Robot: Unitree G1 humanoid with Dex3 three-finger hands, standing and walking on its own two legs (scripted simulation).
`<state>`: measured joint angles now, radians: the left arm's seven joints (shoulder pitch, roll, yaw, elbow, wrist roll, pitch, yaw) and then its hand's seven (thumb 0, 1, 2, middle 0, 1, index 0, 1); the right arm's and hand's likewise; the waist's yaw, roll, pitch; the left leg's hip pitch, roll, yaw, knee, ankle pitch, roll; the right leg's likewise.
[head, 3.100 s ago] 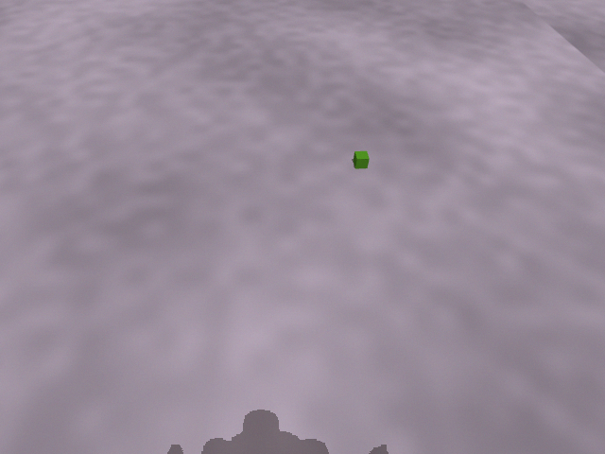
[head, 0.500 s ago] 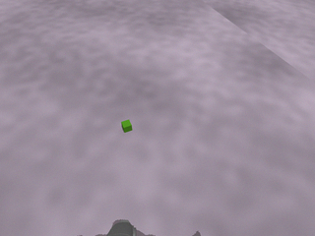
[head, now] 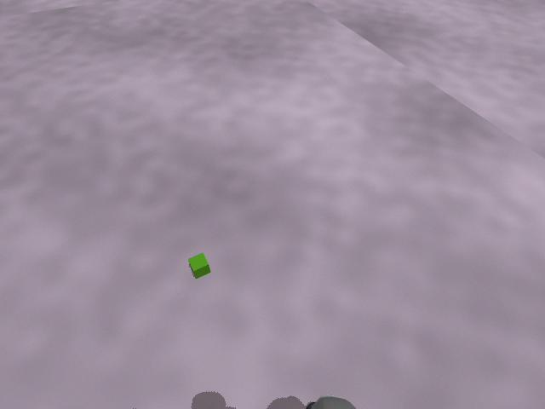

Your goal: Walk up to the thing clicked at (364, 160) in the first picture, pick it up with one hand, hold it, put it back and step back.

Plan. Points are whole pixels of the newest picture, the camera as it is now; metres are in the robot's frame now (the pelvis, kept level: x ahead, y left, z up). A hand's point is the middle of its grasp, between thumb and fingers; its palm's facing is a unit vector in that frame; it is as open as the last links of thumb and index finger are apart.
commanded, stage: walk up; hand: left
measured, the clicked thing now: (199, 265) +0.77 +0.28 -0.73
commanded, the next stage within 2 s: none
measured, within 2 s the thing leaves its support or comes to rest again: neither
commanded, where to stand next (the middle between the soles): +0.38 +0.03 m, yaw +2 degrees
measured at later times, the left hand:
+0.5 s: hand (95, 390) +0.19 +0.30 -0.16, palm faces +0.01 -0.93 -0.36, open 7.4 cm
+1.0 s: hand (130, 296) +0.35 +0.27 -0.14, palm faces +0.00 -0.91 -0.41, open 7.4 cm
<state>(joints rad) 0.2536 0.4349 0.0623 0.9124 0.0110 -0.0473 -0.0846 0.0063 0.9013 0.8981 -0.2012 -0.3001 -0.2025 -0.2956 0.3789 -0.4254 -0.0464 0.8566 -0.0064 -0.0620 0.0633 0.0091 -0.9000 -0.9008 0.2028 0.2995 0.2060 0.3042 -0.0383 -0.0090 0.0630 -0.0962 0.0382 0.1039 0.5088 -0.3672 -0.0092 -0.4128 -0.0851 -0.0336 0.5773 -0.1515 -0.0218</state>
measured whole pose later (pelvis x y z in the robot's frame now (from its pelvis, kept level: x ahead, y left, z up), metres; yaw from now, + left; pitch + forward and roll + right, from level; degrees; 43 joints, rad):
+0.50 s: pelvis +0.18 +0.01 -0.01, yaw +2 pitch -3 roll +0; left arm 0.34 0.44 0.05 0.89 0.01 -0.04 -0.04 0.01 0.90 0.90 -0.20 -0.30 -0.21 -0.30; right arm 0.27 -0.42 -0.07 0.87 -0.03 -0.07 0.07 0.01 -0.90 -0.90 0.20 0.30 0.20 0.30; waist 0.02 -0.04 0.07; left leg -0.38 0.04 0.07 0.64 -0.21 0.02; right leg -0.23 -0.08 -0.05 0.82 -0.45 -0.03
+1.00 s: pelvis +0.29 +0.00 -0.01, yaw +3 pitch -3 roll +0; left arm 0.23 0.38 0.02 0.89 0.02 -0.06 -0.02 0.00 0.90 0.90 -0.20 -0.30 -0.21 -0.30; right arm 0.24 -0.42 -0.03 0.91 -0.01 0.00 0.03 0.01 -0.91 -0.90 0.20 0.30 0.20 0.30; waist 0.01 0.05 0.11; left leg -0.42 0.04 0.02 0.93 -0.48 0.02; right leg -0.35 -0.04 -0.05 0.64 -0.24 -0.02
